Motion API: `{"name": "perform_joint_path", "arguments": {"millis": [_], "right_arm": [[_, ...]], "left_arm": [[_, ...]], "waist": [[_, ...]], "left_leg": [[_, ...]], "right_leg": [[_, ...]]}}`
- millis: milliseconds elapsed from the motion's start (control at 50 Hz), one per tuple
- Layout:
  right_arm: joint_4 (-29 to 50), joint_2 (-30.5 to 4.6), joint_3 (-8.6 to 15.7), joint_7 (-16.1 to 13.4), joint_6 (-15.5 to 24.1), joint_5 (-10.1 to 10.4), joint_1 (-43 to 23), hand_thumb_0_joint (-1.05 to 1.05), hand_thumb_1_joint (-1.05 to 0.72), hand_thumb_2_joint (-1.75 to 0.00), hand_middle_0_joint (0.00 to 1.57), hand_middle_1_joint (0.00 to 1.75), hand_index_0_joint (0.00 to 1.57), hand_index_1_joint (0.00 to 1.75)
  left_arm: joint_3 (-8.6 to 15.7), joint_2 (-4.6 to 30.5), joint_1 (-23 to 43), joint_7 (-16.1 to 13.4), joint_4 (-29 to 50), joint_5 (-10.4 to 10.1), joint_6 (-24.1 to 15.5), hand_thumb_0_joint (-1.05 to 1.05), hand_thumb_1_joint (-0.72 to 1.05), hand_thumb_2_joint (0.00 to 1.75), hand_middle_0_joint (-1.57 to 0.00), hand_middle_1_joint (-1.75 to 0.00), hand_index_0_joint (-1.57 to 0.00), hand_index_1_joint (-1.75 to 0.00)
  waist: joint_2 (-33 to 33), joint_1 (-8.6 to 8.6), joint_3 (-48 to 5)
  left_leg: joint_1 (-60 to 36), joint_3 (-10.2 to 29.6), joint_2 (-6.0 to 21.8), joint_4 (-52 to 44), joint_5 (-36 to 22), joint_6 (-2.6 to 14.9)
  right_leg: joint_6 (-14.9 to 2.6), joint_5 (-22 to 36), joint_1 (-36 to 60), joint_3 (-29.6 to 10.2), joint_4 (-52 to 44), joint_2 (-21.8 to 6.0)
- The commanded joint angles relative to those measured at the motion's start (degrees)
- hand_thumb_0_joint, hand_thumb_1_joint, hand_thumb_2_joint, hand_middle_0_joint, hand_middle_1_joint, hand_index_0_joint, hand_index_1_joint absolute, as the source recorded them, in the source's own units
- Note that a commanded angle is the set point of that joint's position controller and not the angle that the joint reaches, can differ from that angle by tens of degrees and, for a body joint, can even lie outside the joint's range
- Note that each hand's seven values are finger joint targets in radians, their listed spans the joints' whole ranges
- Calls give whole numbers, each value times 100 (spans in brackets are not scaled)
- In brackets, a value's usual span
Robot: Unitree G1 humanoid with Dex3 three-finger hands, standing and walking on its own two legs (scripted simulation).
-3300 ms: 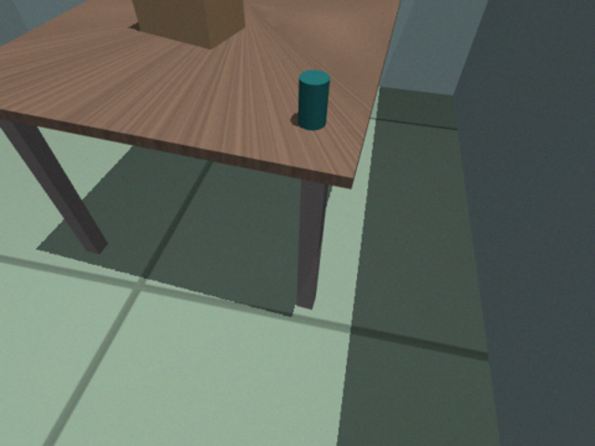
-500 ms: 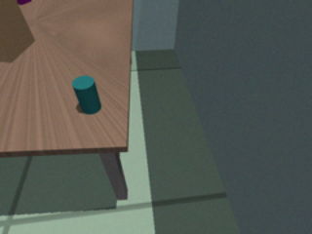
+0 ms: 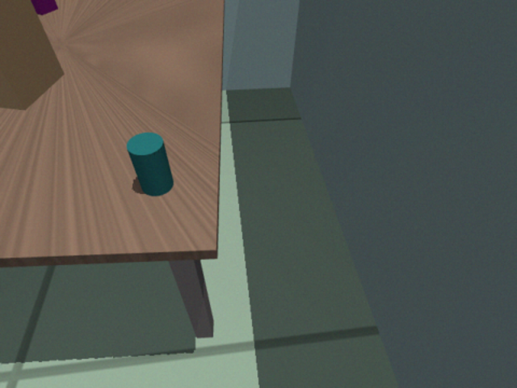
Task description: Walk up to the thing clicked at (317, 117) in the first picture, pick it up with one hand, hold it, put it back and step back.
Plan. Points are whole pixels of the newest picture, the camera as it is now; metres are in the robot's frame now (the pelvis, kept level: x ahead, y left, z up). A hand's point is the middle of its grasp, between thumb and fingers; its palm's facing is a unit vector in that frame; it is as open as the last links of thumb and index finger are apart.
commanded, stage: walk up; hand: left
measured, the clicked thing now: (151, 165) +0.52 +0.21 +0.03
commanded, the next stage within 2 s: stand in 0.36 s
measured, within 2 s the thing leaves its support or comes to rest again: neither
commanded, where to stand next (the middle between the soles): +0.05 -0.01 m, yaw +3 degrees
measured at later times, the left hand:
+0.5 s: hand out of the picture +0.09 +0.24 -0.15, palm faces -0.02 -0.94 -0.34, open 7.4 cm
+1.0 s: hand out of the picture +0.10 +0.25 -0.15, palm faces -0.01 -0.94 -0.35, open 7.4 cm
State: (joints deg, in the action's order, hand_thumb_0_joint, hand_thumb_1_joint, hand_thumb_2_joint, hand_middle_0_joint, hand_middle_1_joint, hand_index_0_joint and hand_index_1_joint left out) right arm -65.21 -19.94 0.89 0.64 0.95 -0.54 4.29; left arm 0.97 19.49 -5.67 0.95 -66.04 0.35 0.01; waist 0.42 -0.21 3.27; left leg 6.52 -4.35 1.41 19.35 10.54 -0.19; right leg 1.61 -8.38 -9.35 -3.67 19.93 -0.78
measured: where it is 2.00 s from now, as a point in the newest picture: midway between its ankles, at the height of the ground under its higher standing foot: outside the picture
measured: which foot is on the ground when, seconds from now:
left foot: down 0.00-1.00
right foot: down 0.00-1.00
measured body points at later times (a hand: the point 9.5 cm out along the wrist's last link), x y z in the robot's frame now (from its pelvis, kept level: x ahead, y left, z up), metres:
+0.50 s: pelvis +0.01 -0.01 +0.00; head +0.03 -0.01 +0.45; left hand +0.09 +0.29 -0.13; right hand +0.09 -0.31 -0.13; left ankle +0.00 +0.12 -0.75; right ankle +0.03 -0.14 -0.75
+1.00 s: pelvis +0.02 -0.01 +0.00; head +0.03 -0.01 +0.45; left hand +0.10 +0.30 -0.13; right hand +0.11 -0.31 -0.13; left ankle +0.00 +0.12 -0.75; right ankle +0.03 -0.14 -0.75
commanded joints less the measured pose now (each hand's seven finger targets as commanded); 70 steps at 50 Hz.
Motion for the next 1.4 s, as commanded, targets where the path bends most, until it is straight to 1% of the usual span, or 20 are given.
{"name": "perform_joint_path", "arguments": {"millis": [0, 100, 160, 260, 320, 340, 380, 520, 540, 600, 660, 740, 840, 940, 1020, 1080, 1120, 1200, 1320, 1380], "right_arm": [[359, -1256, 253, -77, 114, 9, -273, 0, -90, -90, 20, 30, 20, 30], [410, -1259, 267, -76, 107, 14, -292, 0, -90, -90, 20, 30, 20, 30], [425, -1242, 266, -70, 96, 19, -277, 0, -90, -90, 20, 30, 20, 30], [438, -1233, 265, -64, 78, 17, -237, 0, -90, -90, 20, 30, 20, 30], [443, -1238, 266, -64, 73, 26, -255, 0, -90, -90, 20, 30, 20, 30], [389, -1193, 239, -66, 57, -3, -173, 0, -90, -90, 20, 30, 20, 30], [376, -1179, 230, -57, 49, -10, -172, 0, -90, -90, 20, 30, 20, 30], [325, -1208, 215, -59, 80, -16, -105, 0, -90, -90, 20, 30, 20, 30], [331, -1244, 219, -62, 81, -9, -111, 0, -90, -90, 20, 30, 20, 30], [326, -1239, 215, -70, 90, -6, -73, 0, -90, -90, 20, 30, 20, 30], [331, -1237, 206, -78, 86, -7, -62, 0, -90, -90, 20, 30, 20, 30], [333, -1237, 193, -79, 75, -6, -19, 0, -90, -90, 20, 30, 20, 30], [359, -1256, 205, -94, 73, -3, -53, 0, -90, -90, 20, 30, 20, 30], [364, -1185, 183, -89, 65, 8, -71, 0, -90, -90, 20, 30, 20, 30], [377, -1213, 188, -86, 64, 10, -78, 0, -90, -90, 20, 30, 20, 30], [395, -1233, 197, -89, 55, -5, -66, 0, -90, -90, 20, 30, 20, 30], [396, -1219, 190, -87, 54, 4, -75, 0, -90, -90, 20, 30, 20, 30], [397, -1251, 188, -84, 62, -3, -51, 0, -90, -90, 20, 30, 20, 30], [399, -1221, 190, -82, 64, 8, -46, 0, -90, -90, 20, 30, 20, 30], [382, -1249, 200, -84, 60, -1, -16, 0, -90, -90, 20, 30, 20, 30]], "left_arm": [[189, 1175, 262, -86, 351, -1, -92, 0, 90, 90, -20, -30, -20, -30], [188, 1181, 255, -86, 381, 18, -107, 0, 90, 90, -20, -30, -20, -30], [198, 1195, 305, -95, 394, 14, -108, 0, 90, 90, -20, -30, -20, -30], [204, 1205, 339, -101, 455, 31, -128, 0, 90, 90, -20, -30, -20, -30], [202, 1216, 302, -103, 445, 26, -128, 0, 90, 90, -20, -30, -20, -30], [169, 1264, 275, -121, 439, 28, -164, 0, 90, 90, -20, -30, -20, -30], [160, 1269, 301, -130, 439, 27, -191, 0, 90, 90, -20, -30, -20, -30], [147, 1299, 279, -138, 455, 12, -202, 0, 90, 90, -20, -30, -20, -30], [149, 1269, 263, -144, 463, 8, -203, 0, 90, 90, -20, -30, -20, -30], [137, 1277, 202, -144, 450, 10, -198, 0, 90, 90, -20, -30, -20, -30], [142, 1279, 241, -148, 474, 7, -205, 0, 90, 90, -20, -30, -20, -30], [135, 1292, 233, -158, 468, 1, -205, 0, 90, 90, -20, -30, -20, -30], [130, 1290, 210, -156, 486, 22, -195, 0, 90, 90, -20, -30, -20, -30], [125, 1316, 215, -161, 474, 17, -191, 0, 90, 90, -20, -30, -20, -30], [119, 1307, 200, -159, 492, 6, -207, 0, 90, 90, -20, -30, -20, -30], [123, 1319, 202, -168, 497, 16, -197, 0, 90, 90, -20, -30, -20, -30], [124, 1317, 210, -169, 486, 17, -196, 0, 90, 90, -20, -30, -20, -30], [125, 1298, 169, -153, 489, 13, -186, 0, 90, 90, -20, -30, -20, -30], [115, 1318, 139, -155, 477, 23, -194, 0, 90, 90, -20, -30, -20, -30], [116, 1315, 145, -157, 484, 11, -200, 0, 90, 90, -20, -30, -20, -30]], "waist": [[-141, 6, -427], [-75, 16, -533], [-24, 33, -443], [10, 65, -559], [73, 34, -575], [56, 76, -750], [81, 81, -613], [19, 70, -571], [-42, 51, -568], [4, 51, -570], [-29, 54, -610], [-43, 70, -544], [-70, 74, -693], [16, 71, -530], [7, 61, -526], [-16, 76, -486], [-53, 70, -466], [-111, 57, -457], [0, 53, -552], [18, 54, -571]], "left_leg": [[-54, 646, 723, -516, -77, 175], [-175, 590, 707, -432, -224, 188], [-180, 583, 675, -399, -252, 155], [-222, 565, 661, -369, -212, 153], [-323, 561, 667, -328, -339, 163], [-298, 595, 687, -374, -192, 142], [-251, 593, 652, -393, -127, 125], [-264, 641, 702, -433, -449, 108], [-257, 631, 700, -396, -565, 118], [-307, 636, 700, -424, -623, 94], [-351, 626, 717, -356, -840, 107], [-307, 639, 698, -396, -760, 98], [-432, 626, 723, -341, -994, 100], [-414, 652, 719, -406, -862, 91], [-399, 636, 693, -390, -920, 92], [-276, 641, 690, -431, -632, 93], [-272, 659, 694, -426, -676, 115], [-224, 656, 668, -490, -471, 112], [-300, 710, 684, -437, -750, 113], [-319, 692, 685, -403, -696, 123]], "right_leg": [[-247, 562, 25, -352, -226, -489], [-245, 731, 67, -358, -233, -525], [-244, 711, -13, -381, -255, -521], [-273, 709, 55, -422, -320, -555], [-258, 816, -10, -411, -315, -537], [-264, 601, 201, -390, -388, -627], [-253, 455, 98, -439, -453, -627], [-285, 734, 177, -365, -357, -632], [-273, 913, 230, -372, -367, -646], [-268, 875, 197, -310, -352, -617], [-262, 1140, 283, -320, -327, -653], [-242, 1051, 277, -300, -391, -645], [-263, 1280, 354, -252, -307, -653], [-264, 1043, 226, -236, -333, -627], [-257, 1136, 247, -253, -369, -636], [-248, 827, 268, -230, -412, -634], [-253, 911, 295, -244, -405, -644], [-254, 677, 256, -252, -436, -637], [-257, 857, 297, -185, -364, -633], [-265, 818, 301, -210, -386, -654]]}}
